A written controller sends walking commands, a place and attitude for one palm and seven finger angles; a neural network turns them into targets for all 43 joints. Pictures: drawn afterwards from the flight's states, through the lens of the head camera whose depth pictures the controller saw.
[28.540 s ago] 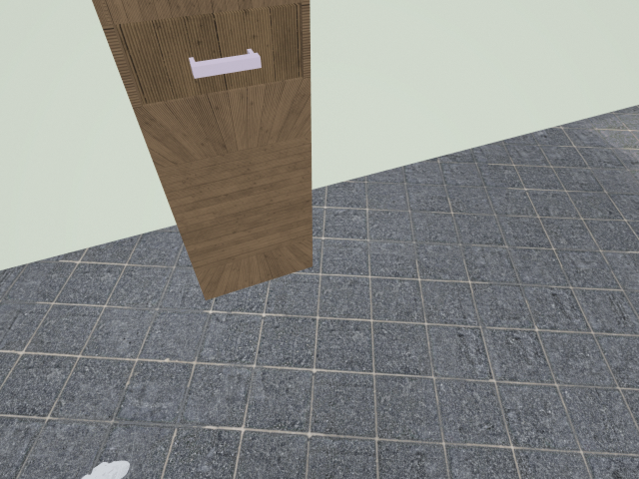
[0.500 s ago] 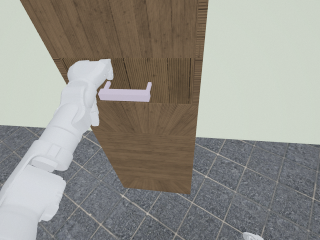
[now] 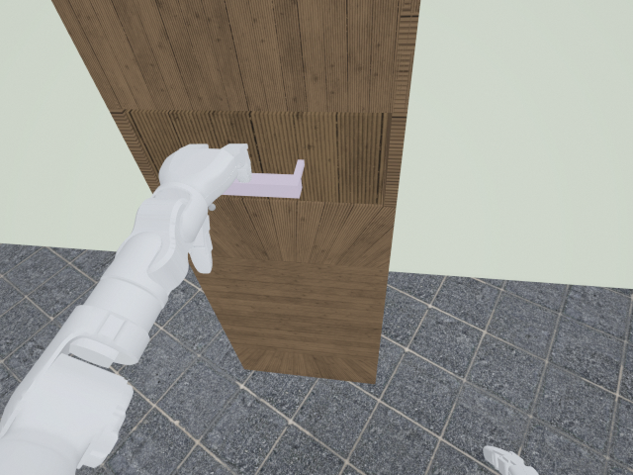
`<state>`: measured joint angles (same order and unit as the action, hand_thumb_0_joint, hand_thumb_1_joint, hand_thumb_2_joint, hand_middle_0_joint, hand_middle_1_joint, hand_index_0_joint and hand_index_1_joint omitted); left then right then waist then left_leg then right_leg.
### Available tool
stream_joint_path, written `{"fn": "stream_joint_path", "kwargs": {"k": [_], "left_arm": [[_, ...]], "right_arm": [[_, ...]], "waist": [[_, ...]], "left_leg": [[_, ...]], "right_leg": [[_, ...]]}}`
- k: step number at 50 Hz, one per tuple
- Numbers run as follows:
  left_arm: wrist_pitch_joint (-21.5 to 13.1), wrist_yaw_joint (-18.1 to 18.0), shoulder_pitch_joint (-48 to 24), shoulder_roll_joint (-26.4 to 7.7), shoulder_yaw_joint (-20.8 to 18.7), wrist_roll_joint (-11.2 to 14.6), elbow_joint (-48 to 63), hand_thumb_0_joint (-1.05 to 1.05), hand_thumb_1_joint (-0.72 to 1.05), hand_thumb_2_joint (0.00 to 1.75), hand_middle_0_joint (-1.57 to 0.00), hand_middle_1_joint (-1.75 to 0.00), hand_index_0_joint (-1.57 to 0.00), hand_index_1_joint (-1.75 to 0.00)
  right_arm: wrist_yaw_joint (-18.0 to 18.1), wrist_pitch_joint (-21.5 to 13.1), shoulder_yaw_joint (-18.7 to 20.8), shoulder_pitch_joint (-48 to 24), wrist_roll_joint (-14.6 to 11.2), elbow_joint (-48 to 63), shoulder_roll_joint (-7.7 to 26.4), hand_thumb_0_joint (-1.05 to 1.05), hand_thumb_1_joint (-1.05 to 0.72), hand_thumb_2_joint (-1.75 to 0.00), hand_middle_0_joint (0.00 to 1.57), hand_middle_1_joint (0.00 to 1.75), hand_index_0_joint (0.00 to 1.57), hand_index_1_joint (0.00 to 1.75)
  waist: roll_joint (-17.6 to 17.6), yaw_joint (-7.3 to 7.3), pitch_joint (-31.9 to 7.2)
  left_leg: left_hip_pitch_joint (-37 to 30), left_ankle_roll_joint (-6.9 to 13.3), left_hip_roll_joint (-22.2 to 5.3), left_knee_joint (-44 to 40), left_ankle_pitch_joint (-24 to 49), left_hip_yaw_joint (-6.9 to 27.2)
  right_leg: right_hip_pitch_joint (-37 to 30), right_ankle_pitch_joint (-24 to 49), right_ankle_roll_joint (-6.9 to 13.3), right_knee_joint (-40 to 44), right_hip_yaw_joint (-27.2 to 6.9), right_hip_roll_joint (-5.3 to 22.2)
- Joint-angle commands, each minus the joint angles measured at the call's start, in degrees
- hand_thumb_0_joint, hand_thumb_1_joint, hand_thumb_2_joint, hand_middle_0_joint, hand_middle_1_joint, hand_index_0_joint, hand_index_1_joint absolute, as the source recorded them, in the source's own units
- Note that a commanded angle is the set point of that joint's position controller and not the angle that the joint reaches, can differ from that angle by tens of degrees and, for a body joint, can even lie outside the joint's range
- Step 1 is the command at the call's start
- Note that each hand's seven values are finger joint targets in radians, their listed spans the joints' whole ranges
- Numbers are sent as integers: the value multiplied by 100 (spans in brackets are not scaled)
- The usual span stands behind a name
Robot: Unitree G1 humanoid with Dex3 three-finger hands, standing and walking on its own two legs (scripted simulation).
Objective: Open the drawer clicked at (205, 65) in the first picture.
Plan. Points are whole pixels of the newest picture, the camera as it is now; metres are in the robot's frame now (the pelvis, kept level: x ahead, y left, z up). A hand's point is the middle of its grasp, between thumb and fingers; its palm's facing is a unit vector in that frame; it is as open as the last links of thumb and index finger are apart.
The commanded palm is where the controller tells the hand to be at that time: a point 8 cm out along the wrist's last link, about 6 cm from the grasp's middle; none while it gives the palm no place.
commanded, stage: lower the fingers behind the handle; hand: left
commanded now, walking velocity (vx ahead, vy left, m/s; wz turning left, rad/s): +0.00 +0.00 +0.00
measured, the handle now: (254, 174) +0.51 +0.12 +0.11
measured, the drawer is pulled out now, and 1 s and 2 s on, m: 0.00 0.00 0.00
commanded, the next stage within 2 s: close the thumb around the handle in 1.32 s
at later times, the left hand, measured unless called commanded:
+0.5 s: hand (228, 203) +0.45 +0.15 +0.11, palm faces -0.01 -0.05 -1.00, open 14.0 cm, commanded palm +0.43 +0.16 +0.18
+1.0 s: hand (235, 210) +0.45 +0.14 +0.09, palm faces +0.02 -0.05 -1.00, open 14.0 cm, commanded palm +0.42 +0.15 +0.15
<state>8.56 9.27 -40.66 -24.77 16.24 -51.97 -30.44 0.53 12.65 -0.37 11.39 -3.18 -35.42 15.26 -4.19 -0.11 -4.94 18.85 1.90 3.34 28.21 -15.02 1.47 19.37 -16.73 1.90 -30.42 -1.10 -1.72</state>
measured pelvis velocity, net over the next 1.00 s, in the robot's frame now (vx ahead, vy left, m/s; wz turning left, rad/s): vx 0.01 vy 0.00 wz -0.03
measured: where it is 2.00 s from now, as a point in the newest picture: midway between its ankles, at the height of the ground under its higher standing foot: outside the picture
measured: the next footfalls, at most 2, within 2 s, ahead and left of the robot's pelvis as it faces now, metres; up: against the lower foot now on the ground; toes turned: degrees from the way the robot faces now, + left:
none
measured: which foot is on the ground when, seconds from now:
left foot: down 0.00-1.00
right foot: down 0.00-1.00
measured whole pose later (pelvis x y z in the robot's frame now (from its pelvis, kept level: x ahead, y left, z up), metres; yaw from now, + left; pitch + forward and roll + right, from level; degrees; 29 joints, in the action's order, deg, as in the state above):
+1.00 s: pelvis +0.01 +0.00 -0.01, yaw -1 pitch +10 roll +1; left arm 3.2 -6.0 -39.3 -20.3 12.1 -56.8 -37.4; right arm 0.7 11.2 1.8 12.3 -1.8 -37.2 13.8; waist -3.2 0.8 -7.0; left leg 24.6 1.6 2.4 33.3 -18.3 0.3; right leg 25.1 -18.8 2.2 -34.5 -2.1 -2.8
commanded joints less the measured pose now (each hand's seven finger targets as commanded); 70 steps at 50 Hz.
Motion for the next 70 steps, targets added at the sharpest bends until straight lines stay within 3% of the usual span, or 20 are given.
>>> {"fn": "stream_joint_path", "kwargs": {"k": [1,3,6,8,9,11,14,17,19,23,27,29,32,37,47,57,58,64,67,70], "left_arm": [[-1176,-332,-3504,-968,-650,206,2298,0,-50,30,-30,-120,-30,-120],[-1289,-689,-3533,-851,-592,199,1830,0,-50,30,-30,-120,-30,-120],[-1005,-975,-3194,-390,-490,152,456,0,-50,30,-30,-120,-30,-120],[-810,-1161,-3178,-827,-902,46,-18,0,-50,30,-30,-120,-30,-120],[-728,-1226,-3388,-640,-708,-62,90,0,-50,30,-30,-120,-30,-120],[-582,-1351,-3262,-861,-948,-270,-68,0,-50,30,-30,-120,-30,-120],[-506,-1359,-2973,-924,-990,-418,37,0,-50,30,-30,-120,-30,-120],[-519,-1286,-2951,-727,-839,-358,292,0,-50,30,-30,-120,-30,-120],[-632,-1267,-2918,-1085,-1112,-317,569,0,-50,30,-30,-120,-30,-120],[-838,-1342,-2891,-1042,-1116,-256,872,0,-50,30,-30,-120,-30,-120],[-751,-1467,-2641,-646,-860,-300,538,0,-50,30,-30,-120,-30,-120],[-709,-1496,-2537,-866,-1036,-323,497,0,-50,30,-30,-120,-30,-120],[-651,-1561,-2783,-614,-799,-380,475,0,-50,30,-30,-120,-30,-120],[-657,-1644,-2617,-744,-976,-417,559,0,-50,30,-30,-120,-30,-120],[-557,-1684,-2163,-465,-792,-513,365,0,-50,30,-30,-120,-30,-120],[-503,-1601,-2338,-563,-786,-480,225,0,-50,30,-30,-120,-30,-120],[-534,-1601,-2372,-782,-955,-474,173,0,-50,30,-30,-120,-30,-120],[-747,-1608,-2241,-790,-1012,-442,514,0,-50,30,-30,-120,-30,-120],[-771,-1618,-2177,-482,-784,-412,582,0,-50,30,-30,-120,-30,-120],[-753,-1679,-2274,-667,-921,-430,448,0,-50,30,-30,-120,-30,-120]], "right_arm": [[231,-440,309,-389,34,778,524,0,-90,-90,20,30,20,30],[217,-496,329,-256,46,604,496,0,-90,-90,20,30,20,30],[116,-500,315,-141,-10,332,516,0,-90,-90,20,30,20,30],[74,-464,325,-131,20,272,647,0,-90,-90,20,30,20,30],[42,-467,315,-177,35,313,595,0,-90,-90,20,30,20,30],[33,-417,326,-170,91,325,586,0,-90,-90,20,30,20,30],[23,-335,334,-226,129,473,578,0,-90,-90,20,30,20,30],[48,-320,387,-179,110,568,584,0,-90,-90,20,30,20,30],[75,-323,400,-170,103,624,612,0,-90,-90,20,30,20,30],[123,-372,444,-52,94,592,570,0,-90,-90,20,30,20,30],[85,-390,456,51,82,443,541,0,-90,-90,20,30,20,30],[69,-371,467,48,71,438,586,0,-90,-90,20,30,20,30],[63,-378,496,80,84,386,578,0,-90,-90,20,30,20,30],[74,-369,522,86,119,417,577,0,-90,-90,20,30,20,30],[52,-300,481,-17,124,496,560,0,-90,-90,20,30,20,30],[130,-287,443,-27,95,523,541,0,-90,-90,20,30,20,30],[149,-285,453,-4,104,501,583,0,-90,-90,20,30,20,30],[131,-326,473,-7,116,534,541,0,-90,-90,20,30,20,30],[104,-334,484,8,105,536,519,0,-90,-90,20,30,20,30],[104,-353,487,33,100,490,551,0,-90,-90,20,30,20,30]], "waist": [[336,233,-1979],[158,250,-1822],[485,253,-967],[552,125,-1150],[455,91,-1576],[558,4,-2000],[656,-37,-2376],[746,65,-2306],[739,36,-2377],[595,73,-2232],[491,142,-1928],[461,106,-1985],[397,199,-2027],[521,129,-2366],[651,123,-2077],[710,178,-1963],[740,179,-1997],[579,93,-2217],[607,157,-2096],[555,151,-2012]], "left_leg": [[-1178,140,-56,119,1879,-40],[-1145,48,-61,145,1844,-52],[-679,-78,-145,15,1358,-53],[-427,-118,-117,-30,1280,-110],[-505,-101,-122,25,1479,-125],[-416,-72,-138,119,1731,-179],[-336,-25,-159,199,2016,-205],[-445,32,-192,230,2018,-223],[-408,57,-173,236,2070,-202],[-554,54,-170,277,2210,-196],[-613,11,-201,295,2262,-171],[-544,1,-191,309,2224,-184],[-622,3,-201,337,2130,-193],[-645,23,-189,438,2393,-196],[-368,31,-165,476,2249,-271],[-223,67,-124,430,1835,-286],[-189,60,-124,434,1812,-286],[-275,65,-110,469,2130,-275],[-336,58,-117,492,2193,-280],[-283,59,-123,463,2036,-274]], "right_leg": [[-538,1939,39,219,-57,81],[-364,1681,80,236,6,60],[259,1071,89,297,199,-19],[38,970,119,272,170,2],[-71,1179,119,175,137,15],[-417,1549,112,60,77,43],[-780,2043,90,-68,16,87],[-670,2102,53,-42,16,67],[-830,2240,50,-52,-19,68],[-674,2194,68,-12,-6,32],[-292,2063,84,-32,74,-34],[-351,2052,90,-56,53,-35],[-192,1945,87,-52,66,-41],[-402,2249,81,-151,27,-33],[-366,2379,55,-180,10,-16],[-453,2226,30,-105,-33,12],[-533,2205,36,-97,-65,28],[-673,2584,35,-179,-83,29],[-532,2605,30,-165,-44,6],[-464,2415,43,-147,-49,2]]}}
